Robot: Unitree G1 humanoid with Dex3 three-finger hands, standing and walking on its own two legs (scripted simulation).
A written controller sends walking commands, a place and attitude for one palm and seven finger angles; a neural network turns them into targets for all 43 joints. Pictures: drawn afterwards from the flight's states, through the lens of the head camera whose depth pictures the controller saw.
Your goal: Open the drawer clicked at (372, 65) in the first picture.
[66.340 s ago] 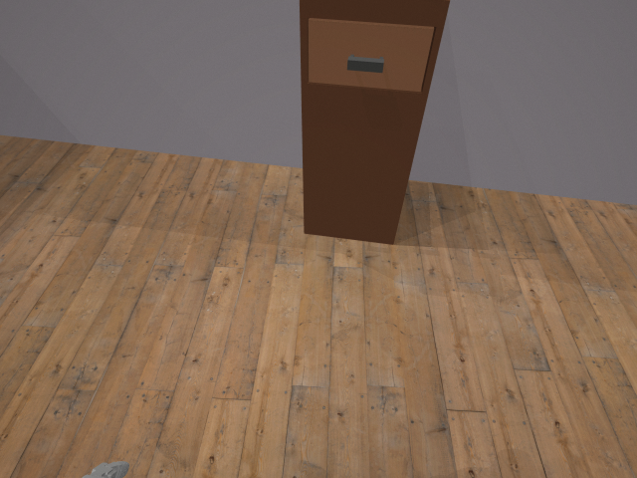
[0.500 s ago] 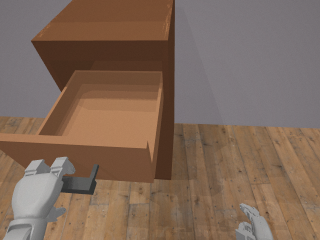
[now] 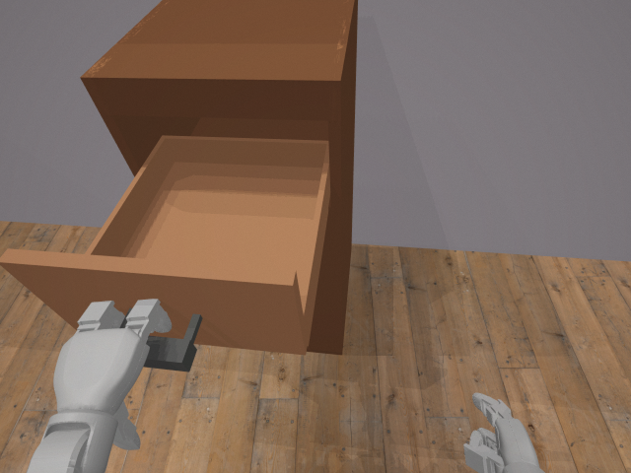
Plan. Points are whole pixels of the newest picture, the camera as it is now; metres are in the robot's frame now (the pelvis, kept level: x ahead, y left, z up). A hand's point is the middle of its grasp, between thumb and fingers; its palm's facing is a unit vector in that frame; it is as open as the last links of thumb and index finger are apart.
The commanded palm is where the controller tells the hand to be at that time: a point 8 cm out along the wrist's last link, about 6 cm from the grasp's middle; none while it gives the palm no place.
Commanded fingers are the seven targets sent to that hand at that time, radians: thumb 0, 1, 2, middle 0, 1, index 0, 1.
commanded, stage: lift the hand off the handle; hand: left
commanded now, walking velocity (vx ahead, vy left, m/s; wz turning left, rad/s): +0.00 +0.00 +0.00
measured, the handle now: (156, 334) +0.25 +0.24 +0.05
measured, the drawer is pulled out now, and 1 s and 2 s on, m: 0.30 0.30 0.30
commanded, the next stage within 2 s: draw the hand back to the body in 1.28 s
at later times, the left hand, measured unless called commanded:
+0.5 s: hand (108, 350) +0.21 +0.26 +0.09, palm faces +0.05 -0.04 -1.00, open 13.2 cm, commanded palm +0.19 +0.26 +0.16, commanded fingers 0.00 -0.50 0.30 -0.30 -1.20 -0.30 -1.20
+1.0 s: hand (64, 297) +0.22 +0.27 +0.18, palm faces +0.17 -0.03 -0.98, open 13.7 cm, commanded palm +0.18 +0.26 +0.23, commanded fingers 0.00 -0.50 0.30 -0.30 -1.20 -0.30 -1.20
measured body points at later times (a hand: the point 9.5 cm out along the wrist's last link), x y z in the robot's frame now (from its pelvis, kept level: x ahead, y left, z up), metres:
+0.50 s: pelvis +0.00 +0.00 +0.02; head +0.01 -0.04 +0.47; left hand +0.20 +0.26 +0.14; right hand +0.22 -0.22 -0.09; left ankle +0.01 +0.11 -0.71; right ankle +0.00 -0.10 -0.71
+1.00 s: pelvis +0.00 +0.01 +0.03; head +0.00 -0.04 +0.48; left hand +0.21 +0.26 +0.23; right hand +0.24 -0.19 -0.06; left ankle +0.01 +0.11 -0.71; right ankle +0.00 -0.10 -0.71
